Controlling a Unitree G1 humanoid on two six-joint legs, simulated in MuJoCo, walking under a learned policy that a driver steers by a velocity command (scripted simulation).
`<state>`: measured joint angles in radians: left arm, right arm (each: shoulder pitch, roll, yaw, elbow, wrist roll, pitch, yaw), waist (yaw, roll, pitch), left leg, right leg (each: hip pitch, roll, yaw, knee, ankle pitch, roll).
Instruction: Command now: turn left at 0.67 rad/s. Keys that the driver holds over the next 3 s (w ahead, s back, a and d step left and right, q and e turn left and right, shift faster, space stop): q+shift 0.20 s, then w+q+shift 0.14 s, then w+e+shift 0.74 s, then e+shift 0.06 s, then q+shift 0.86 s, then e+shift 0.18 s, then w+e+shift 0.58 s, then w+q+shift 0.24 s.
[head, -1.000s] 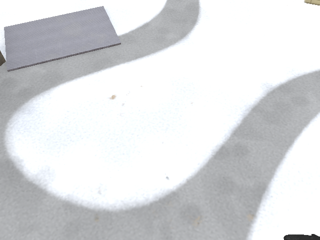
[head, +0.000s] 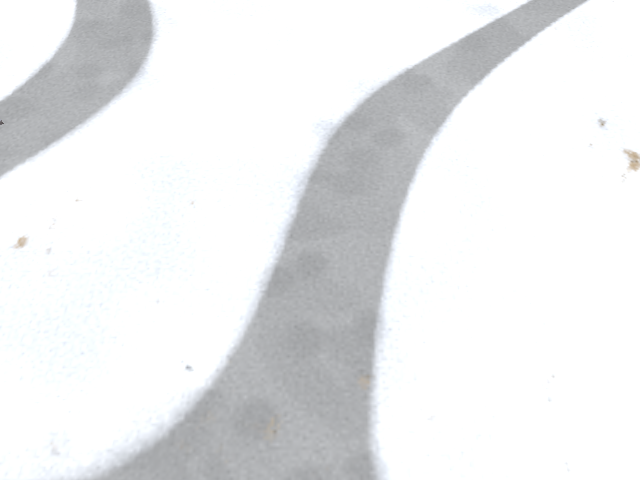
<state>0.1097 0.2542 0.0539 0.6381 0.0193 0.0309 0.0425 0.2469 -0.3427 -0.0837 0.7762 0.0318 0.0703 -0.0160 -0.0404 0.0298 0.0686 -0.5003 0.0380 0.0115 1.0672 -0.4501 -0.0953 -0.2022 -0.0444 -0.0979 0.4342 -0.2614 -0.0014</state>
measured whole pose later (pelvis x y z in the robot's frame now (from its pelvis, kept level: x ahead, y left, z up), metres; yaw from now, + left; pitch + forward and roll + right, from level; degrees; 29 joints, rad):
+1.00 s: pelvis +0.47 +0.08 -0.01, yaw -1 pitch +0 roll -1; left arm 0.41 0.29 0.05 0.71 -0.02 -0.07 -0.03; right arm 0.18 -0.28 0.02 0.62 -0.01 -0.15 0.01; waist 0.03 0.02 0.05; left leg -0.56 0.07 -0.15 1.18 -0.29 0.01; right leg -0.21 0.19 0.08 0.45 -0.22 -0.15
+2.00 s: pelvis +0.88 +0.09 +0.00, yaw +22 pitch +1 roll -1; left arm 0.12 0.28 0.05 0.71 0.02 0.02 0.03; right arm 0.24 -0.34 -0.08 0.59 0.02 0.06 -0.01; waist 0.01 0.03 0.07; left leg -0.52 0.10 -0.02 0.97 -0.33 -0.12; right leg -0.24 -0.03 -0.15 0.38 -0.15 -0.02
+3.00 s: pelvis +1.25 +0.04 -0.01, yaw -4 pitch -2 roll +0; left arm 0.40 0.23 0.04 0.79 0.02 -0.10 -0.03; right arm 0.18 -0.27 -0.05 0.75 0.06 -0.06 0.01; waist 0.04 0.05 0.03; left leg -0.72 0.13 -0.10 1.25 -0.09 0.05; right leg -0.11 0.09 -0.14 0.47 -0.34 -0.13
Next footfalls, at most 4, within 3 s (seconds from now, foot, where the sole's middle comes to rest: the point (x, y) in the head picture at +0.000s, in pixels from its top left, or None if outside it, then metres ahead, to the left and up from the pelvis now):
0.20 left None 0.02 0.14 -0.78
0.80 right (315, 442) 0.51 0.04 -0.78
1.24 left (244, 269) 0.95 0.20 -0.78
1.66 right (326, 251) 0.99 0.00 -0.78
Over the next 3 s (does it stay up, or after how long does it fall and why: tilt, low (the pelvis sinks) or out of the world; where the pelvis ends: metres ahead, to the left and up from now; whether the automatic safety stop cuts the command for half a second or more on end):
stays up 1.25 0.04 -0.01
